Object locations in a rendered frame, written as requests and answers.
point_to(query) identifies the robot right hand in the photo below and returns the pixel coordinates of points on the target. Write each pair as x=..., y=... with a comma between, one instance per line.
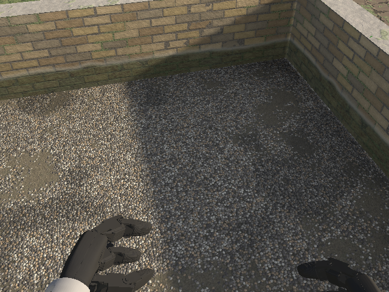
x=338, y=273

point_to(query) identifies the robot left forearm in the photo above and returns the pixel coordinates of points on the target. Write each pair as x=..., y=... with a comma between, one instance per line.
x=66, y=284

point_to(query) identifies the robot left hand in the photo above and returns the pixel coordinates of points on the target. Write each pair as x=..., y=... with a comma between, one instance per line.
x=94, y=252

